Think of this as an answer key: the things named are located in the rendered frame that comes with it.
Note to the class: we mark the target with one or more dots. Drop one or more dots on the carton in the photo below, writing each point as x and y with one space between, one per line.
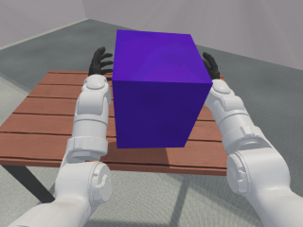
160 84

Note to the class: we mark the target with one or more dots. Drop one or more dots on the robot left upper arm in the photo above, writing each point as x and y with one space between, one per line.
81 187

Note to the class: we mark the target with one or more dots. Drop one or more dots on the robot right forearm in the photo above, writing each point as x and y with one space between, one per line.
234 122

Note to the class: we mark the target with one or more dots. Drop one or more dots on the robot left hand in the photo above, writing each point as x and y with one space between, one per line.
97 63

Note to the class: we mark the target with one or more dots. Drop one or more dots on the robot right upper arm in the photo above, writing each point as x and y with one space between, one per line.
261 176

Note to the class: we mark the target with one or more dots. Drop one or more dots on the table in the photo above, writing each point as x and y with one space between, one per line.
36 134

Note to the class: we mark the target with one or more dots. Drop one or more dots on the robot left forearm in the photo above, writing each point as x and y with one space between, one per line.
88 140

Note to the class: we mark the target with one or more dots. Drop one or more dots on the robot right hand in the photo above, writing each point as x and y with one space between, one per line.
211 66

